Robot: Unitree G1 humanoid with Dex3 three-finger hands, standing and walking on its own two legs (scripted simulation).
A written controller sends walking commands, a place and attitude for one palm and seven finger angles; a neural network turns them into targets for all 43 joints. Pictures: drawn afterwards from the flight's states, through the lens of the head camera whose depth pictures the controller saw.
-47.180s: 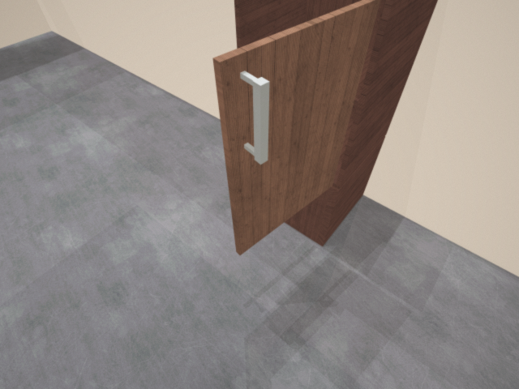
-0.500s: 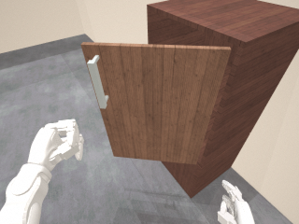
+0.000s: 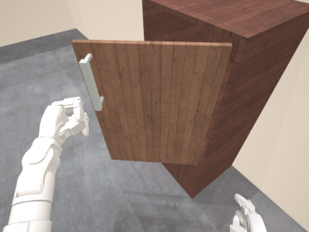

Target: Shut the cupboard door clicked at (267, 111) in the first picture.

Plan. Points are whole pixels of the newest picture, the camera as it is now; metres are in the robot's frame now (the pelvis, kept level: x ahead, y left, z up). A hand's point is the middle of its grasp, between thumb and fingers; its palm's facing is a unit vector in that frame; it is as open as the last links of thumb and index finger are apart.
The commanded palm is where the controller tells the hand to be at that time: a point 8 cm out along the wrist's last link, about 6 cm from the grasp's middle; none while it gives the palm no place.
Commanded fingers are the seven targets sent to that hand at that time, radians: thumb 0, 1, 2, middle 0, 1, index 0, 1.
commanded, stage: bring the fist close to the handle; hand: left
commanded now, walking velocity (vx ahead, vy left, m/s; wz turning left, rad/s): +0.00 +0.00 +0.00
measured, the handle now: (94, 83) +0.48 +0.22 +0.15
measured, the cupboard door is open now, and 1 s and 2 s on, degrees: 49 49 33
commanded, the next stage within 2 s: push the door shut along its arc in 0.78 s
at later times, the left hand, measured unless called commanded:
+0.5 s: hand (100, 99) +0.41 +0.19 +0.15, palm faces +0.02 -1.00 +0.00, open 3.1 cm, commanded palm +0.37 +0.24 +0.15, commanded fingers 0.00 0.90 0.90 -1.30 -1.50 -1.30 -1.50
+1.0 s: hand (98, 101) +0.39 +0.18 +0.16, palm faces +0.01 -1.00 -0.01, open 3.1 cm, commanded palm +0.38 +0.24 +0.15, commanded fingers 0.00 0.90 0.90 -1.30 -1.50 -1.30 -1.50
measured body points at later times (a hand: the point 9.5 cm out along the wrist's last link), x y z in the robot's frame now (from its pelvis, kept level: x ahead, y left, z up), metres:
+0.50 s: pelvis +0.01 +0.00 +0.00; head +0.03 -0.01 +0.45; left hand +0.40 +0.24 +0.15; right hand +0.15 -0.25 -0.10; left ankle +0.04 +0.16 -0.72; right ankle -0.01 -0.16 -0.72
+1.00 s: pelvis +0.00 +0.00 +0.00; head +0.01 -0.01 +0.45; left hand +0.38 +0.24 +0.16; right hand +0.17 -0.24 -0.09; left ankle +0.04 +0.16 -0.72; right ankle -0.01 -0.16 -0.72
